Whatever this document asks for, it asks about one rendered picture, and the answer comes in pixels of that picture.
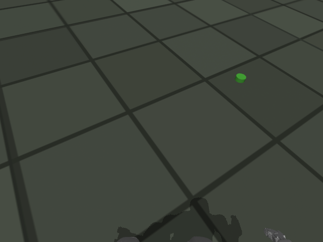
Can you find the tin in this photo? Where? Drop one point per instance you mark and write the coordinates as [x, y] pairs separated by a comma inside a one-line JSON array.
[[240, 78]]

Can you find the right robot hand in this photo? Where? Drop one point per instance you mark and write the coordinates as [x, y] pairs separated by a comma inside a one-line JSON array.
[[275, 236]]

